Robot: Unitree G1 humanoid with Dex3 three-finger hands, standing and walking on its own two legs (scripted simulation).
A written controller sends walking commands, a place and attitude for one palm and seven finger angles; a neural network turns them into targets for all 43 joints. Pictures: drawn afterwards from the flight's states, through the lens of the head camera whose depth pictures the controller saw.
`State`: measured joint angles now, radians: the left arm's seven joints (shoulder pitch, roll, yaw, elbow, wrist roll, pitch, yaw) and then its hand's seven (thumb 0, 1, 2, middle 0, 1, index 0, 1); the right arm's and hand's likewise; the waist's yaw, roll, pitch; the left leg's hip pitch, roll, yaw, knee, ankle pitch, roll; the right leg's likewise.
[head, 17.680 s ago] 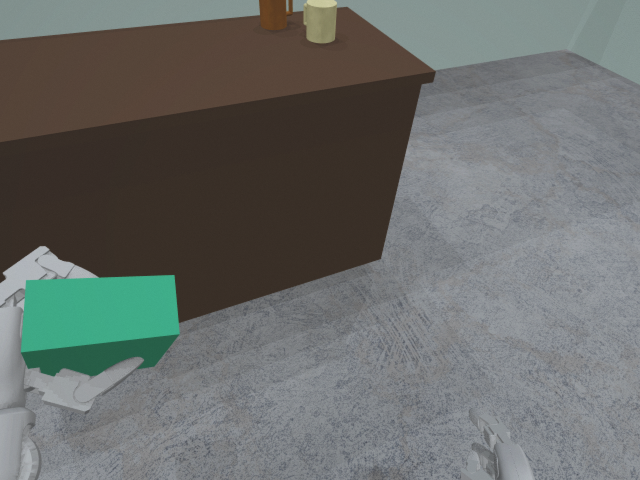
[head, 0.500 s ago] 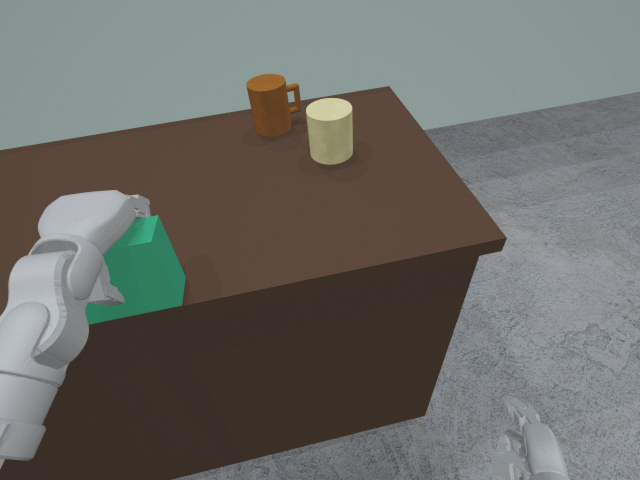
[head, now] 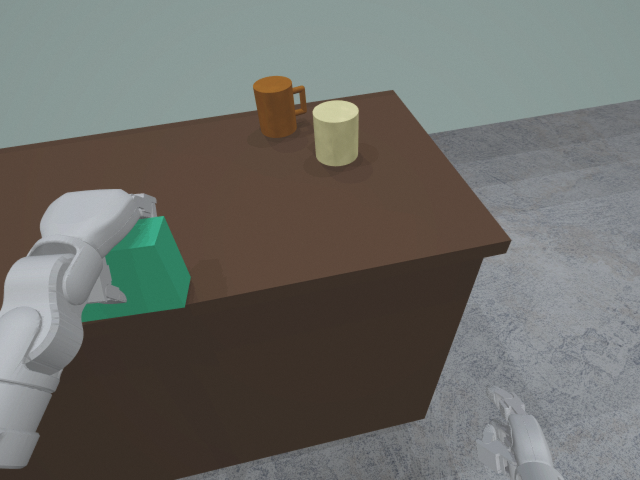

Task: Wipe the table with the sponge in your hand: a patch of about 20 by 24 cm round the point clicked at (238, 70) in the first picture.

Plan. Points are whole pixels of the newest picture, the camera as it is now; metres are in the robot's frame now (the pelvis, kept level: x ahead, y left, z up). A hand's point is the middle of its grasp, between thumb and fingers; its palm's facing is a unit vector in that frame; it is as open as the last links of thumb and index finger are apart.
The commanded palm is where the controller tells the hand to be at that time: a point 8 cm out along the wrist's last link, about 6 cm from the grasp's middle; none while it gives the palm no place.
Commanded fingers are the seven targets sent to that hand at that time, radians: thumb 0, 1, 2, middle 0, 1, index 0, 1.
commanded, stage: move the sponge above the wiping area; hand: left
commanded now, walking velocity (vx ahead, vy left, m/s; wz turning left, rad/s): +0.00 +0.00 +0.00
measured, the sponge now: (125, 280) +0.29 +0.31 +0.11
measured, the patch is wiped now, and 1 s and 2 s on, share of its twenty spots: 0.00 0.00 0.00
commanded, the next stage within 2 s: lower the sponge onto the table in 1.34 s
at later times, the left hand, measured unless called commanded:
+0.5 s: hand (126, 235) +0.31 +0.29 +0.17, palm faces -0.01 +0.00 -1.00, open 9.8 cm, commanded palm +0.28 +0.33 +0.27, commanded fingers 0.00 0.10 1.30 -1.20 -1.60 -1.20 -1.60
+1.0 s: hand (137, 216) +0.32 +0.27 +0.19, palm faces +0.09 +0.03 -1.00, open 9.8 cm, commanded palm +0.28 +0.32 +0.27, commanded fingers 0.00 0.10 1.30 -1.20 -1.60 -1.20 -1.60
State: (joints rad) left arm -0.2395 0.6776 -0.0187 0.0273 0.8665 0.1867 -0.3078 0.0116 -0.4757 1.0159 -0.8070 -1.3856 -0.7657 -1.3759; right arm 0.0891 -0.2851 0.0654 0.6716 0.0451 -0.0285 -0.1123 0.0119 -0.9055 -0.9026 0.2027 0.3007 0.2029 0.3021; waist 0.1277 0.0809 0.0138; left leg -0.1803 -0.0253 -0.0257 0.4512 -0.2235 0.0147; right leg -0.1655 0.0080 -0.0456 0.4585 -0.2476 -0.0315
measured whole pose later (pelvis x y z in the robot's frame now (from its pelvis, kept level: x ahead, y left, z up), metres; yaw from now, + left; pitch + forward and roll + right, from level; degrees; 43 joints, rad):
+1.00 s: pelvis +0.00 +0.00 +0.00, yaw -1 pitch -2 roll +0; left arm -0.30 0.66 -0.05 -0.01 0.87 0.20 -0.21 0.01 -0.48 1.02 -0.82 -1.39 -0.78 -1.38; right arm 0.06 -0.26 0.07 0.68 0.04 -0.05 -0.10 0.01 -0.91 -0.90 0.20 0.30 0.20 0.30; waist 0.12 0.08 0.00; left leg -0.17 -0.02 -0.02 0.43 -0.22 0.01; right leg -0.16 0.01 -0.04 0.44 -0.24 -0.04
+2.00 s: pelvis +0.00 +0.00 +0.00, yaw +0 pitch -2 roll +0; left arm -0.36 0.67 0.00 0.09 0.87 0.19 -0.17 0.01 -0.48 1.03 -0.82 -1.40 -0.78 -1.39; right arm 0.08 -0.26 0.06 0.69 0.05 -0.03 -0.10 0.01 -0.91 -0.90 0.20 0.30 0.20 0.30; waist 0.12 0.08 0.01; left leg -0.18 -0.02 -0.02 0.44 -0.22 0.01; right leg -0.17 0.01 -0.04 0.43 -0.23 -0.03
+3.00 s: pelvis +0.01 -0.01 +0.00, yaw +0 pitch +0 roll +0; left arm -0.28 0.65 0.04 0.19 0.91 0.31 -0.19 0.01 -0.49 1.05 -0.81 -1.40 -0.77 -1.39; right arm 0.07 -0.29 0.05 0.69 0.06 0.02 -0.09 0.01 -0.90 -0.90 0.20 0.30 0.20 0.30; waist 0.11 0.09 -0.01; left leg -0.21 -0.02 -0.03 0.44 -0.23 0.00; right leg -0.20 0.02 -0.04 0.45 -0.25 -0.04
